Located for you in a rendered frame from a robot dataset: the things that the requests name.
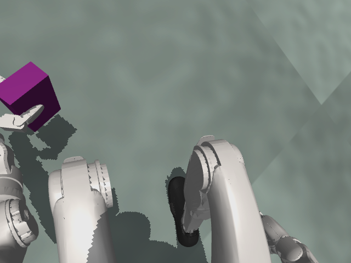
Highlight carton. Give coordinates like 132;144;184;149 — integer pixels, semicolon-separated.
0;61;61;132

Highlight right robot arm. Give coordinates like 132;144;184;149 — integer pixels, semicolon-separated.
275;237;319;263

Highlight right robot hand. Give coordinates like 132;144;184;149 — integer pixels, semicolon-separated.
259;211;290;254

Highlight left robot hand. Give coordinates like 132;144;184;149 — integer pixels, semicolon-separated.
0;76;44;133

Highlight left robot arm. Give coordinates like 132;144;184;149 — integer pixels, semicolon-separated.
0;133;39;263

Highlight right robot foot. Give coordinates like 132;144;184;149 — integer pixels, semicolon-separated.
168;176;199;247

